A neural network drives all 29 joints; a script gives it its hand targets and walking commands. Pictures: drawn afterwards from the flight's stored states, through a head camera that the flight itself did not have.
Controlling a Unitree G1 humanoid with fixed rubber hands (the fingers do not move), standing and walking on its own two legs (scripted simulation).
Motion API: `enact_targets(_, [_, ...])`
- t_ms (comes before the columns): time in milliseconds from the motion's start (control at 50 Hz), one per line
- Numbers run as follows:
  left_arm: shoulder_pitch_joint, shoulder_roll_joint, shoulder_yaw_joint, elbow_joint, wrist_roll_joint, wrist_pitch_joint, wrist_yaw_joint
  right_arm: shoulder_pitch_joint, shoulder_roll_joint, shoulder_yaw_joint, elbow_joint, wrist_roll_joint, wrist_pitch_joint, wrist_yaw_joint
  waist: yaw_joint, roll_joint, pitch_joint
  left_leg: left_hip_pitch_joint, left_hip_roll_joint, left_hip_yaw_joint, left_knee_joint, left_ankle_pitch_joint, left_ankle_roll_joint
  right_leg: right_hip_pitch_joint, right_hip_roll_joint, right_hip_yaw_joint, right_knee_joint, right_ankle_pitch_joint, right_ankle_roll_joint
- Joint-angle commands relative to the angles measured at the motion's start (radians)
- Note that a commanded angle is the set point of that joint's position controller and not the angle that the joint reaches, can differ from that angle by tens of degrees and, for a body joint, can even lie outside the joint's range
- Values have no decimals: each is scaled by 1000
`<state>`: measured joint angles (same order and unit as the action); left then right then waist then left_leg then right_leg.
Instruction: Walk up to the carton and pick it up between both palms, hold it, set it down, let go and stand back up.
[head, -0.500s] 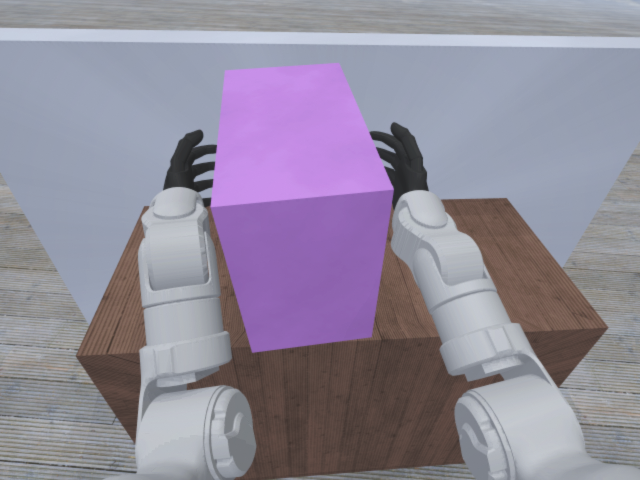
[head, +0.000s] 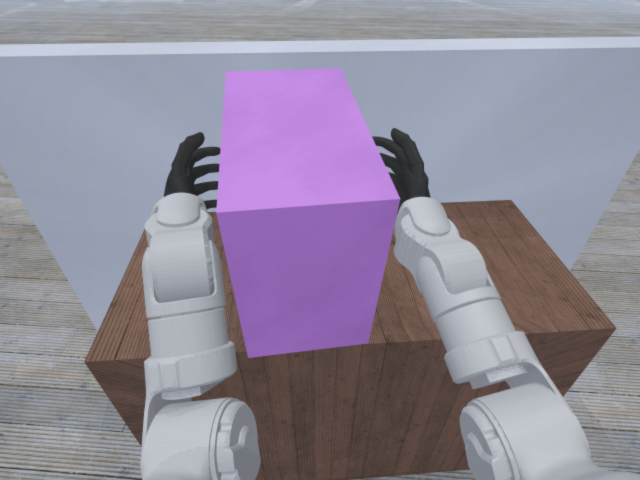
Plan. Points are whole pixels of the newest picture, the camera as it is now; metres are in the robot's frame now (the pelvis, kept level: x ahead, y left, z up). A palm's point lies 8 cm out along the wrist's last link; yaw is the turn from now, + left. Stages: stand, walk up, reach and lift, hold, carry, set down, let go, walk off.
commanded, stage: hold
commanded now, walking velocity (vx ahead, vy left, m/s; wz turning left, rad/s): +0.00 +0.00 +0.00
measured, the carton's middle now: (296, 206) +0.43 +0.01 +0.18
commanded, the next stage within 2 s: none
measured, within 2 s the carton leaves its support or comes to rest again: neither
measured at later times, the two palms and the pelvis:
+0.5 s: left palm (188, 200) +0.36 +0.13 +0.24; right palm (410, 197) +0.36 -0.12 +0.23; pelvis +0.00 -0.01 +0.00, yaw +1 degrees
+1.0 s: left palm (188, 202) +0.36 +0.13 +0.24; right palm (410, 200) +0.36 -0.12 +0.22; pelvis +0.00 -0.01 +0.00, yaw +0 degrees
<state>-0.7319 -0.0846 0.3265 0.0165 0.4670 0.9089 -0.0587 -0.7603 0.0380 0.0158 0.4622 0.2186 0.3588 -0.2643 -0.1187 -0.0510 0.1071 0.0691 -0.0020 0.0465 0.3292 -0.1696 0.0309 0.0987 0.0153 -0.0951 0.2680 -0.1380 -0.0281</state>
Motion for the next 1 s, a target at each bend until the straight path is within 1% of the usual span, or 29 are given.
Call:
enact_targets(0, [-602,-486,-393,6,-146,-68,-151,-733,488,247,-199,11,-48,102,1,70,-301,-77,4,22,-123,59,-15,127,40,-10,4,32,53])
enact_targets(60, [-626,-477,-388,4,-167,-79,-146,-778,513,273,-232,23,-65,98,6,51,-400,-2,-8,20,-63,133,-12,120,37,-12,-3,124,58])
enact_targets(120, [-636,-458,-376,15,-177,-88,-141,-787,532,300,-240,36,-67,82,11,32,-433,22,-21,17,-41,130,-2,110,27,-10,-5,179,77])
enact_targets(200, [-644,-441,-349,44,-162,-88,-144,-774,540,290,-209,25,-62,74,18,34,-391,-18,-24,20,-68,41,11,101,11,-5,-11,138,88])
enact_targets(240, [-648,-438,-343,52,-156,-88,-146,-772,542,280,-198,20,-62,76,20,37,-379,-26,-24,21,-75,25,14,100,8,-4,-12,124,89])
enact_targets(400, [-636,-447,-365,29,-163,-85,-159,-763,537,293,-223,43,-58,60,-4,52,-406,3,-29,13,-51,92,-4,122,10,-10,1,212,100])
enact_targets(520, [-622,-459,-394,-6,-171,-82,-160,-746,522,304,-243,56,-54,58,-15,68,-404,17,-22,9,-43,155,-22,121,24,-20,7,209,90])
enact_targets(680, [-608,-476,-417,-34,-172,-77,-150,-736,496,302,-249,56,-58,72,-13,86,-398,28,-8,11,-41,211,-37,110,41,-26,8,153,68])
enact_targets(820, [-605,-479,-415,-29,-166,-75,-142,-738,486,288,-238,42,-66,86,-10,84,-390,26,-2,14,-48,202,-34,103,44,-25,3,120,58])
enact_targets(980, [-610,-469,-399,-13,-164,-78,-143,-745,498,285,-231,33,-72,85,-5,70,-394,24,-9,17,-48,170,-21,106,35,-20,-2,138,66])
